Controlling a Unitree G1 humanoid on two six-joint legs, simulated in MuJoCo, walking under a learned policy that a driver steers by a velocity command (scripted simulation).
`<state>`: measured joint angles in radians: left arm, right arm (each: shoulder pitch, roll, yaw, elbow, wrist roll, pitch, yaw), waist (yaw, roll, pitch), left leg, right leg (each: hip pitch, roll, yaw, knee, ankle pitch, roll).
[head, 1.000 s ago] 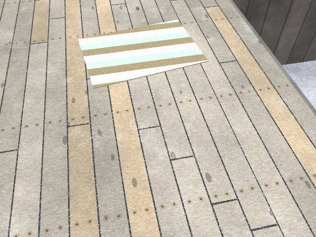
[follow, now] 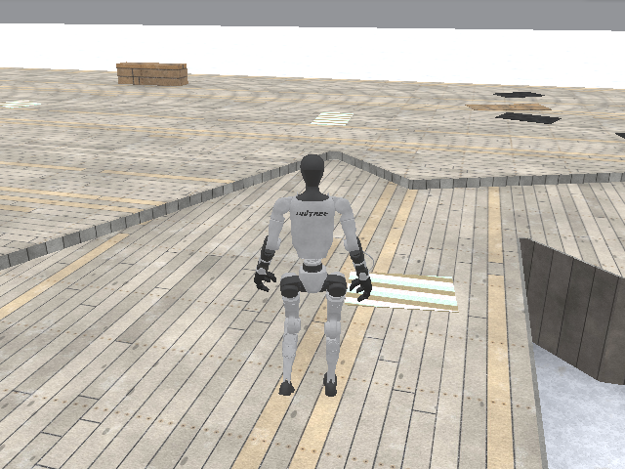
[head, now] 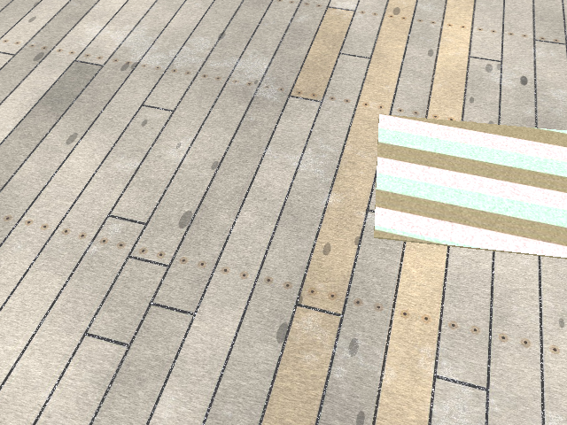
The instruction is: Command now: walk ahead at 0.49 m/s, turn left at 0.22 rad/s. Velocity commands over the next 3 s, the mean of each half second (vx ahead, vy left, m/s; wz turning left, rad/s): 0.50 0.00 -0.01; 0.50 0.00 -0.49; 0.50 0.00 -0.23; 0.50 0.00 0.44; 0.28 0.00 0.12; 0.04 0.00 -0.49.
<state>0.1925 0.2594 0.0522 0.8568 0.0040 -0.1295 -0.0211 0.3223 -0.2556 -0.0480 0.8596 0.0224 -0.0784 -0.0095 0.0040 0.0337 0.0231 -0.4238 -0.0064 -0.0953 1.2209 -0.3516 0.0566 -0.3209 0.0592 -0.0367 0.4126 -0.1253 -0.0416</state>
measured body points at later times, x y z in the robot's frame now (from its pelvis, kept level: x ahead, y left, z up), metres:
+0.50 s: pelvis +0.27 +0.07 +0.00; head +0.29 +0.09 +0.45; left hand +0.33 +0.34 -0.14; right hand +0.39 -0.19 -0.10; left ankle +0.31 +0.16 -0.74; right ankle +0.20 -0.08 -0.64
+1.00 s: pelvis +0.52 -0.01 -0.02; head +0.56 -0.03 +0.43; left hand +0.77 +0.18 -0.11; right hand +0.49 -0.29 -0.14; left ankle +0.40 +0.18 -0.63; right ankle +0.57 -0.10 -0.74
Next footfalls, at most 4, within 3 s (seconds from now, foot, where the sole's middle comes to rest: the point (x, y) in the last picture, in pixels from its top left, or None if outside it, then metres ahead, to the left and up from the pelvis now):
0.36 left None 0.36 0.17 -0.77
0.92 right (345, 366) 0.61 -0.11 -0.77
1.42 left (314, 248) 0.96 -0.05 -0.77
1.92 right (404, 204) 1.13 -0.33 -0.77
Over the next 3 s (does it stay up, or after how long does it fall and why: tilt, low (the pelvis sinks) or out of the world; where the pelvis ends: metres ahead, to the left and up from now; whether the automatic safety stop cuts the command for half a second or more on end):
stays up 1.23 -0.24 0.01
